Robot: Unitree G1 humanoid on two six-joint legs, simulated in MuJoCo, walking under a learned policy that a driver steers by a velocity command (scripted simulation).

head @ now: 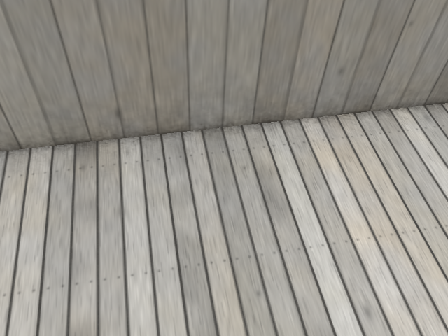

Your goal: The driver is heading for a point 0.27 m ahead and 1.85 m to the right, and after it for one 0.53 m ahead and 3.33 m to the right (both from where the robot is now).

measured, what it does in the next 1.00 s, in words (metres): walks ahead, turning right: right foot, then left foot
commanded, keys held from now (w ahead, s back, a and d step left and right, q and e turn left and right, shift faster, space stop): w+e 1.00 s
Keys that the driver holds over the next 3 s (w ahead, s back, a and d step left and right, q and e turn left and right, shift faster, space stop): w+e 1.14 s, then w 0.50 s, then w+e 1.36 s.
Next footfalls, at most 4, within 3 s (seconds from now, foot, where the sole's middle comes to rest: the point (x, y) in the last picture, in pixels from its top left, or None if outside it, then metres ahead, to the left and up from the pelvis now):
0.26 right None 0.28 -0.12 -0.78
0.78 left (244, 285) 0.64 -0.08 -0.78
1.32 right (352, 261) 0.72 -0.44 -0.78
1.80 left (354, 186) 1.03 -0.51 -0.78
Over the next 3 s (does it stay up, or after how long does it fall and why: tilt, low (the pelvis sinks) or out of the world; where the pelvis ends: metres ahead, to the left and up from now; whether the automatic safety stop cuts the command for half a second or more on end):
stays up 1.03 -1.10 -0.02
